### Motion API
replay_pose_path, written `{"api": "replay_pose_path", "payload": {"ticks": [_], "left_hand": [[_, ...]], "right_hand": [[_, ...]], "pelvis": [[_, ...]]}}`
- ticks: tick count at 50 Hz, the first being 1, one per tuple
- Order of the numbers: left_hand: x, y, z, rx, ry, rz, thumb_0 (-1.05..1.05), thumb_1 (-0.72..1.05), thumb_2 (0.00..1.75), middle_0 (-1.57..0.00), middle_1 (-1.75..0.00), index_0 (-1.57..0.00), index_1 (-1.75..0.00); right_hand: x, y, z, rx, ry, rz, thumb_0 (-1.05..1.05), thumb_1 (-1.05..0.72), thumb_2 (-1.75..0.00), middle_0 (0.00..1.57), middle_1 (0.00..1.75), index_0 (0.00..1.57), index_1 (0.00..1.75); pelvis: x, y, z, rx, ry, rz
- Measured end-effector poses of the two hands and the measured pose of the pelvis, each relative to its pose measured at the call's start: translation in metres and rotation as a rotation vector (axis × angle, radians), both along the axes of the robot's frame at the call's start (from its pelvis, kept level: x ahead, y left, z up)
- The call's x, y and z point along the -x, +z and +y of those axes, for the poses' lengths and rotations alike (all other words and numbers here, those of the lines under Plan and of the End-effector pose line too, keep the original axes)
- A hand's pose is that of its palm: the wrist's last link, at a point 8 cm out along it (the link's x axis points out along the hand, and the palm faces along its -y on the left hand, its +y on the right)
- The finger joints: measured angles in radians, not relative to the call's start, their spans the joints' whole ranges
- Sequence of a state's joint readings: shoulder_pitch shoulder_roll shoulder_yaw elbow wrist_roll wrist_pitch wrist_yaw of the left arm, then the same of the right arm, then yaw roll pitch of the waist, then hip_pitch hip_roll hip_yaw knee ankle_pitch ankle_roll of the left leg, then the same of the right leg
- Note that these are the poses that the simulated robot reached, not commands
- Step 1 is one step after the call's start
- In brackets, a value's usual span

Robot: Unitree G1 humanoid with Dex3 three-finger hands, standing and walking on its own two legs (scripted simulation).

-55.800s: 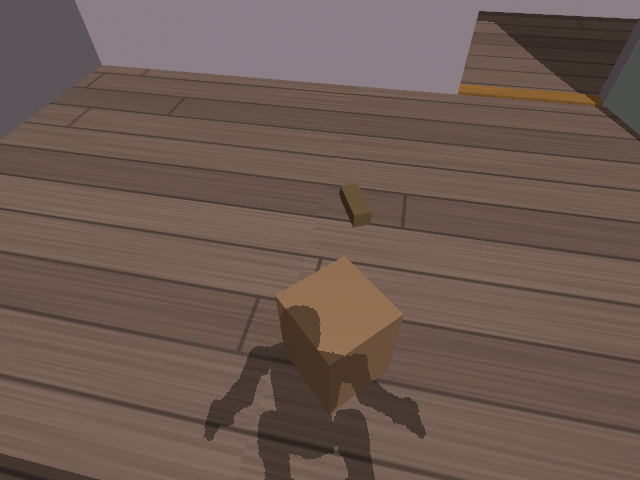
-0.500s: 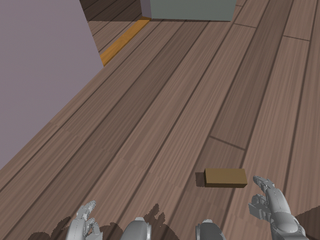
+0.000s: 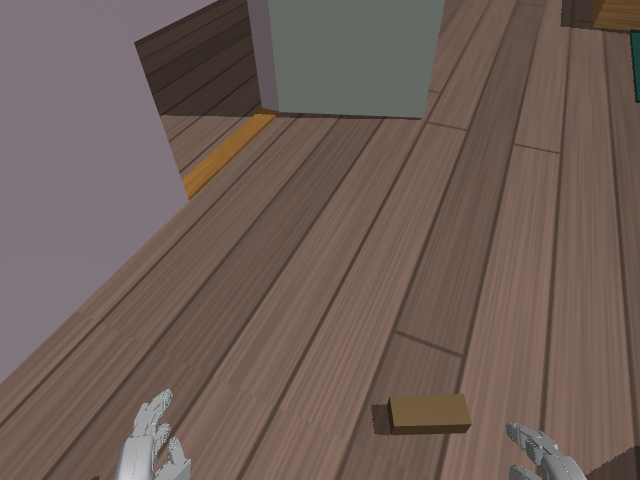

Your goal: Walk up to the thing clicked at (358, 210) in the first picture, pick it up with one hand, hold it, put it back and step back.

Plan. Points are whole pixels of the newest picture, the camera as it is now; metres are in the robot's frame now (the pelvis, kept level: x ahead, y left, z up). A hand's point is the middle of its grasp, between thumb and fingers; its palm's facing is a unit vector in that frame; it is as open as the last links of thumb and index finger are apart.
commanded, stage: home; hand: right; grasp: from above
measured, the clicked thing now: (427, 414) +0.47 -0.25 -0.68
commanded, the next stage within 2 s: stand in 1.82 s
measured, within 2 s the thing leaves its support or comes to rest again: neither
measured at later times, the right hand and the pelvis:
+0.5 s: hand out of the picture +0.17 -0.18 -0.05, palm faces +0.04 +0.98 -0.21, open 7.4 cm; pelvis +0.00 +0.00 +0.00, yaw +0 degrees
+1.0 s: hand out of the picture +0.16 -0.18 -0.05, palm faces +0.04 +0.98 -0.21, open 7.4 cm; pelvis -0.01 +0.00 +0.00, yaw +0 degrees
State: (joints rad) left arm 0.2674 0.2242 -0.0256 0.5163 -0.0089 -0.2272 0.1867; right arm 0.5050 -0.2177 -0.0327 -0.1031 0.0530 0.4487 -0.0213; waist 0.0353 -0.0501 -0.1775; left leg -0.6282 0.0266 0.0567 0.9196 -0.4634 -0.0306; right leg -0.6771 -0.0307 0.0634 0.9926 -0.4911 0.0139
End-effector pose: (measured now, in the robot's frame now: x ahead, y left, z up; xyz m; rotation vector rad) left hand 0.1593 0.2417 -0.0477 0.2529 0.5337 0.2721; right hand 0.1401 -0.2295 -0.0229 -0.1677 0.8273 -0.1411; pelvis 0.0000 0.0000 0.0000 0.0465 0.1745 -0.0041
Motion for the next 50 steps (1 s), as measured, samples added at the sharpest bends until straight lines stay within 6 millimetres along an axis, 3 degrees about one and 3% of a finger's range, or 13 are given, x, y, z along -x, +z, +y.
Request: {"api": "replay_pose_path", "payload": {"ticks": [7,25,50], "left_hand": [[-0.001,-0.001,-0.002,-0.005,-0.019,0.008,0.02,0.90,0.90,-0.21,-0.30,-0.20,-0.30],[0.022,-0.015,-0.002,0.010,0.023,0.074,0.02,0.90,0.90,-0.21,-0.30,-0.20,-0.30],[0.019,-0.010,0.004,0.009,0.011,0.029,0.02,0.90,0.90,-0.21,-0.30,-0.20,-0.30]], "right_hand": [[-0.003,-0.001,0.000,-0.003,0.004,-0.005,0.01,-0.90,-0.89,0.20,0.29,0.20,0.30],[-0.009,0.001,-0.001,0.008,0.021,-0.011,0.01,-0.90,-0.89,0.20,0.29,0.20,0.30],[0.001,0.001,0.005,0.007,0.018,-0.006,0.01,-0.90,-0.89,0.20,0.29,0.20,0.30]], "pelvis": [[-0.001,0.000,0.000,-0.001,-0.001,-0.002],[-0.002,-0.001,-0.003,-0.002,0.008,-0.003],[0.006,-0.002,0.003,0.002,0.006,-0.009]]}}
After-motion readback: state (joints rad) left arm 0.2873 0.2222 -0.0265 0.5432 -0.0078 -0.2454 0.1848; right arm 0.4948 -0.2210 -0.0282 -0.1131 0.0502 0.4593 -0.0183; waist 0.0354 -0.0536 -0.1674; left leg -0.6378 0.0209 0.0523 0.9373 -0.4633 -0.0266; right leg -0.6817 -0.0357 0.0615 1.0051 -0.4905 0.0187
